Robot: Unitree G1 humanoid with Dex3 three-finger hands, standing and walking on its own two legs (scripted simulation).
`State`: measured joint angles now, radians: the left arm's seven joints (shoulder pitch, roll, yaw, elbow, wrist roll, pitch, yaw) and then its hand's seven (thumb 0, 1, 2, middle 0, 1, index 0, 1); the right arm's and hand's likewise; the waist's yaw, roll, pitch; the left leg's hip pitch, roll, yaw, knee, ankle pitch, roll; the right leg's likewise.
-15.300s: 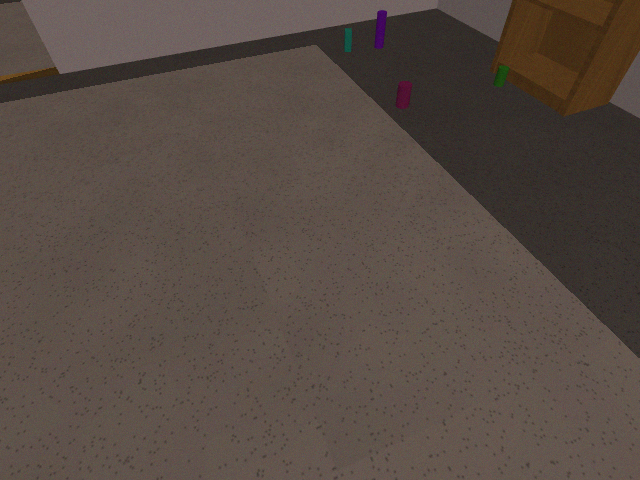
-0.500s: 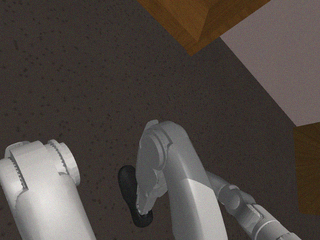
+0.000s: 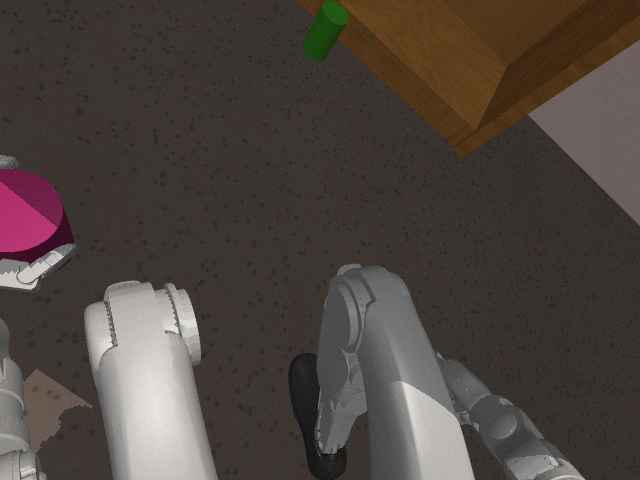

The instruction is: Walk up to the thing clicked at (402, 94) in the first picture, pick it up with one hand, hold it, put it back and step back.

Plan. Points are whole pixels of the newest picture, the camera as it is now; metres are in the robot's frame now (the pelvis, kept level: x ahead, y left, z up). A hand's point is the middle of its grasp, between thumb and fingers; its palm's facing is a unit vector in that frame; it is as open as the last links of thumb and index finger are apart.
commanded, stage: settle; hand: left
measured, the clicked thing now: (24, 229) +0.39 +0.31 -0.12
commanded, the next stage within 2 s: lift in 1.16 s
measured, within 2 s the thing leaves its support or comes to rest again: neither
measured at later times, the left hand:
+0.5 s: hand out of the picture +0.38 +0.30 +0.00, palm faces +0.32 -0.95 -0.03, open 11.2 cm
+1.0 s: hand out of the picture +0.37 +0.30 +0.04, palm faces +0.33 -0.94 -0.03, open 11.3 cm
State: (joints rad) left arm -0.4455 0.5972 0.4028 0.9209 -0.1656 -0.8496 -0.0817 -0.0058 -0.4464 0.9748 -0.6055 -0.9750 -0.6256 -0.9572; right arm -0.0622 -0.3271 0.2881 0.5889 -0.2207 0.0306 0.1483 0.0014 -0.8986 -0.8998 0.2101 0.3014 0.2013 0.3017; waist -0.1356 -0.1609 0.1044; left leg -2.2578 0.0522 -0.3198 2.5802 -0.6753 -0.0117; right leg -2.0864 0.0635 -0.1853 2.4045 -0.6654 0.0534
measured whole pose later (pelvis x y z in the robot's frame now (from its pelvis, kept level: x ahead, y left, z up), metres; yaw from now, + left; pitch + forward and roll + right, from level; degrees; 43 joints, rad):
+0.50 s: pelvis +0.01 -0.02 +0.03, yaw +6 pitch +28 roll -7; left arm -0.43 0.44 0.42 0.74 -0.22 -0.63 -0.23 0.00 -0.48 1.01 -0.62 -0.96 -0.64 -0.95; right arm 0.00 -0.30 0.09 0.64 -0.09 0.05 0.09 0.00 -0.90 -0.90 0.21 0.30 0.20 0.30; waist -0.07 -0.04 -0.05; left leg -2.24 0.06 -0.19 2.42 -0.68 -0.03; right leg -2.14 0.02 -0.09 2.35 -0.71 0.02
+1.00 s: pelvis +0.01 -0.02 +0.06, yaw +8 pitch +30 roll -5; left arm -0.46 0.38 0.44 0.74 -0.19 -0.59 -0.26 0.00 -0.53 1.07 -0.63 -0.98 -0.65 -0.96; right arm 0.04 -0.29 0.02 0.67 -0.06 0.01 0.06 0.01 -0.91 -0.90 0.21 0.30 0.20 0.30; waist -0.06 -0.02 -0.10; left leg -2.17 0.06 -0.14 2.31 -0.67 -0.03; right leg -2.09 0.01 -0.06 2.27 -0.71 0.01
